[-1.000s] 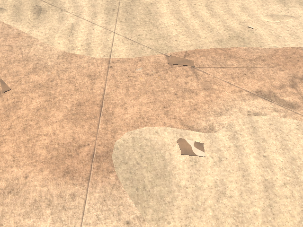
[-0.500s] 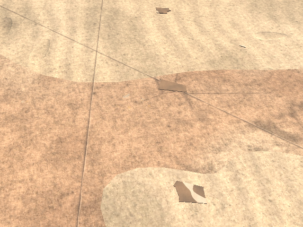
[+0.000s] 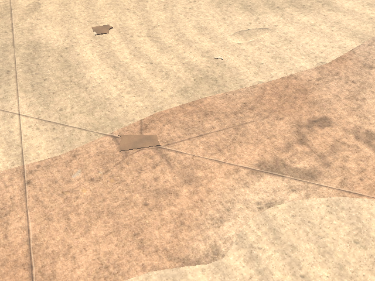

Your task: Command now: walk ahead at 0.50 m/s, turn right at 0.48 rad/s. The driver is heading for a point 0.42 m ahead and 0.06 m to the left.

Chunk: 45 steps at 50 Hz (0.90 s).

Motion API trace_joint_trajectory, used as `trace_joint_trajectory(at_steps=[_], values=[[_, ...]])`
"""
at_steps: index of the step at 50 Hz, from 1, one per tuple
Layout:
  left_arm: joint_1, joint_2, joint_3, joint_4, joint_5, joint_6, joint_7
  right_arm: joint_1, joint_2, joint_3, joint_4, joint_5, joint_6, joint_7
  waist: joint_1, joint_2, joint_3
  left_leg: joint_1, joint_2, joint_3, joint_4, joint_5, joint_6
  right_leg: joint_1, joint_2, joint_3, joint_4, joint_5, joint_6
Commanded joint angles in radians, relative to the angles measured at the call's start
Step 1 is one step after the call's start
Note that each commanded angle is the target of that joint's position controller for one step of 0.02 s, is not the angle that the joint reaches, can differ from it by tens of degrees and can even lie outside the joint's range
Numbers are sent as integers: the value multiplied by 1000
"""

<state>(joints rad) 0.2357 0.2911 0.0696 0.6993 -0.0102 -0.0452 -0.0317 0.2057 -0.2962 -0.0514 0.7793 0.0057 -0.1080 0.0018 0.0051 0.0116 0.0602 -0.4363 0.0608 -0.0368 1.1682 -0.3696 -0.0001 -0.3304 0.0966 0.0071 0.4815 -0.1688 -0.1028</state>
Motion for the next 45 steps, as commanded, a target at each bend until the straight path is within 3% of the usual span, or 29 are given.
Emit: trace_joint_trajectory(at_steps=[1,5,7,9,13,15,16,17,18,19,20,21,22,23,24,25,27,30,33,37,39,40,41,43,45], values=[[-13,108,26,-79,7,-24,13,33,-110,-33,-62,-14,-1,-1,-26,-43,-114,-172,61,-32,-75,81,-26,195,-271,333,-252,281,-200],[43,132,28,-37,4,-27,34,-72,-63,-15,-89,-20,14,-1,9,-62,-65,-177,49,0,-319,307,-66,127,-215,197,-280,350,-158],[64,135,26,-20,2,-25,38,-131,-48,-7,-97,-12,9,7,38,-77,-57,-136,28,13,-468,447,-61,124,-191,151,-281,284,-123],[95,144,25,1,2,-29,36,-187,-45,-1,-106,2,4,17,72,-86,-38,-116,16,25,-552,541,-46,145,-215,151,-299,190,-114],[140,151,27,50,4,-25,35,-252,-67,-3,-137,12,-2,38,93,-74,4,-227,10,13,-625,462,14,337,-303,162,-263,232,-105],[140,160,32,66,3,-16,40,-246,-72,-3,-147,13,-3,52,79,-77,2,-244,-2,15,-639,367,49,418,-332,146,-218,343,-87],[121,162,32,66,4,-11,44,-211,-82,-8,-141,5,-4,54,53,-83,-12,-182,-23,28,-658,323,66,421,-320,131,-160,504,-68],[105,168,31,64,7,-5,48,-139,-102,-20,-123,-5,-5,52,13,-98,-67,-67,-66,61,-663,305,82,422,-298,117,-69,722,-51],[80,163,25,59,8,2,52,-11,-128,-36,-86,-15,-8,48,-61,-79,-150,112,-96,86,-709,407,107,394,-245,80,98,846,-18],[88,130,9,39,23,0,56,123,-184,-47,-62,-31,-11,40,-105,-8,-287,406,43,-60,-660,722,165,226,-191,60,342,617,25],[244,35,-20,41,27,-17,43,172,-248,-54,-53,-42,-4,36,-43,244,-427,786,324,-471,-647,976,374,-164,-6,17,771,-189,119],[243,108,-11,75,18,-25,36,207,-159,-38,-43,-11,7,36,-86,187,-528,825,344,-593,-702,969,398,-233,-2,141,894,-463,132],[152,154,2,49,-9,-26,32,122,-136,-27,-62,-1,16,31,-86,117,-386,711,307,-441,-715,920,347,-292,-68,151,900,-424,131],[65,147,-2,30,-9,-23,36,56,-111,-20,-72,-4,23,26,-75,32,-281,577,257,-334,-733,915,302,-301,-113,113,839,-372,134],[16,137,0,21,4,-16,42,12,-89,-10,-72,-8,27,24,-52,-12,-196,444,223,-274,-769,920,281,-287,-139,91,765,-336,140],[27,128,4,21,9,-2,47,-9,-72,-2,-68,-14,27,23,-15,3,-174,348,190,-228,-804,903,266,-217,-164,89,697,-304,141],[91,71,-8,42,9,22,56,-50,-64,1,-57,-26,27,26,31,63,-167,227,150,-151,-846,928,259,-95,-169,72,557,-256,160],[94,51,-14,55,18,38,71,-89,-95,-7,-38,-28,33,21,43,87,-197,173,128,-78,-862,933,253,4,-167,52,365,-155,178],[36,68,-6,60,14,53,75,-79,-103,-8,-9,-25,51,14,14,81,-196,167,122,-75,-889,686,230,47,-167,53,259,-37,173],[-33,65,0,55,17,57,76,-89,-81,5,21,-21,71,12,3,76,-116,142,111,-122,-895,278,201,88,-162,49,79,-17,148],[-37,74,0,57,35,47,77,-58,-49,19,42,-16,72,12,11,40,-95,120,62,-120,-857,167,131,182,-183,73,-71,141,124],[-37,114,6,51,36,43,80,-18,-40,23,50,-29,67,14,-16,-15,-107,99,18,-99,-816,118,94,233,-238,121,-60,268,103],[-57,160,19,65,21,46,81,43,-42,19,61,-28,65,16,-69,-114,-111,93,-40,-48,-820,82,67,228,-237,119,-20,224,73],[-58,76,6,81,23,44,68,-35,-54,19,63,-22,76,8,-17,-88,-92,162,-57,-4,-782,120,45,142,-189,97,-45,83,90],[-67,69,2,93,24,33,63,-46,-51,19,70,-22,92,-1,-16,-89,-86,175,-49,-9,-765,200,48,145,-178,86,-40,149,103]])
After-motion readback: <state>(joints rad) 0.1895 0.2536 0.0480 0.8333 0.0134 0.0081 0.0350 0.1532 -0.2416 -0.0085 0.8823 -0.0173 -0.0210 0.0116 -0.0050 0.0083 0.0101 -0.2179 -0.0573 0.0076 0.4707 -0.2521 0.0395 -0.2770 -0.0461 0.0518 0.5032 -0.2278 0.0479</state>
